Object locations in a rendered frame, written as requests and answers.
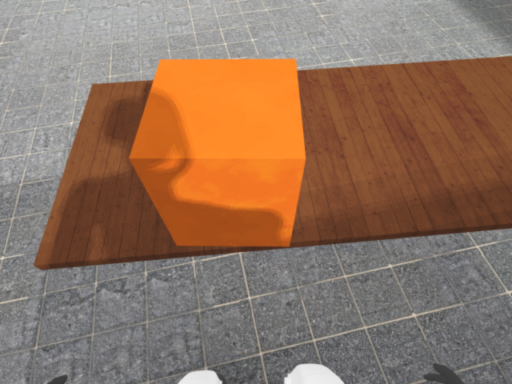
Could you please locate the table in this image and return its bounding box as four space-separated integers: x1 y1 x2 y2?
34 56 512 270

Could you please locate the carton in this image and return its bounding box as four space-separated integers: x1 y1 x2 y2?
129 59 306 246

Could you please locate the right robot thigh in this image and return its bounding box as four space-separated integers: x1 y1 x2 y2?
284 363 345 384

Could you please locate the robot right hand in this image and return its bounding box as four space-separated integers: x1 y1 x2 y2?
424 363 464 384

